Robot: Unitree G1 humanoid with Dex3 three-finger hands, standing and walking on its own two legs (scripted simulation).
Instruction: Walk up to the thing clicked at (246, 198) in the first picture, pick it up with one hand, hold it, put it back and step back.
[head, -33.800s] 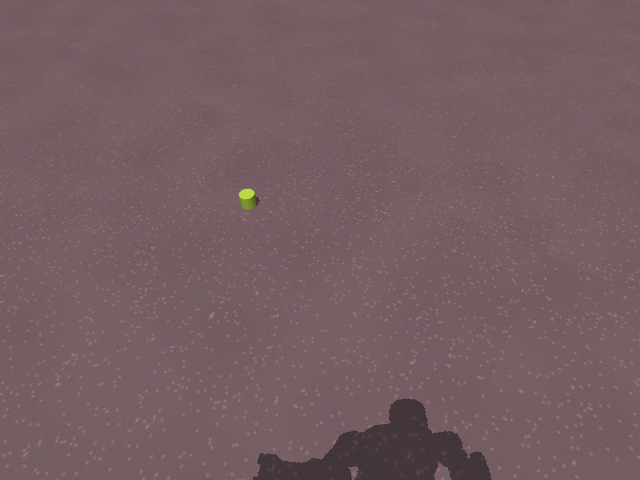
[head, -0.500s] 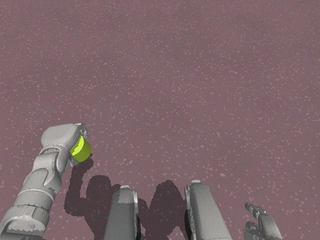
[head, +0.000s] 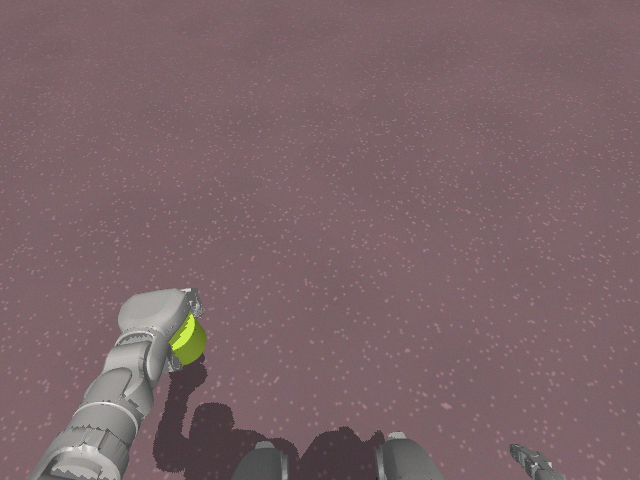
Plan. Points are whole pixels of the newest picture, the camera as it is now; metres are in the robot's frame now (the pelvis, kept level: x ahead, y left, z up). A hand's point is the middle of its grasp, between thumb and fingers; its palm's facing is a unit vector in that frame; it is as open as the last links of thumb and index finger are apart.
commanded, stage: lift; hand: left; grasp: from above
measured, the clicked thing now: (177, 336) +0.35 +0.23 -0.10
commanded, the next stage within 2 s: hold in 0.18 s
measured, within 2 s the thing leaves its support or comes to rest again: neither
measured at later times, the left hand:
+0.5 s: hand (153, 310) +0.35 +0.23 -0.01, palm faces -0.45 -0.05 -0.89, open 9.6 cm
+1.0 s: hand (155, 305) +0.34 +0.22 +0.01, palm faces -0.45 -0.05 -0.89, open 9.6 cm
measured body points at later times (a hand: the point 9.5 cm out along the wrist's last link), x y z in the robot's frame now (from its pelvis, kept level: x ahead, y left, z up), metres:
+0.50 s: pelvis +0.04 +0.01 +0.05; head +0.07 +0.00 +0.49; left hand +0.37 +0.23 +0.04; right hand +0.14 -0.25 -0.08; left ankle +0.04 +0.14 -0.67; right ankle +0.05 -0.14 -0.67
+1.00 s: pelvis +0.04 +0.00 +0.06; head +0.05 -0.02 +0.51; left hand +0.36 +0.22 +0.07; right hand +0.16 -0.26 -0.06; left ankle +0.04 +0.14 -0.67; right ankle +0.05 -0.14 -0.67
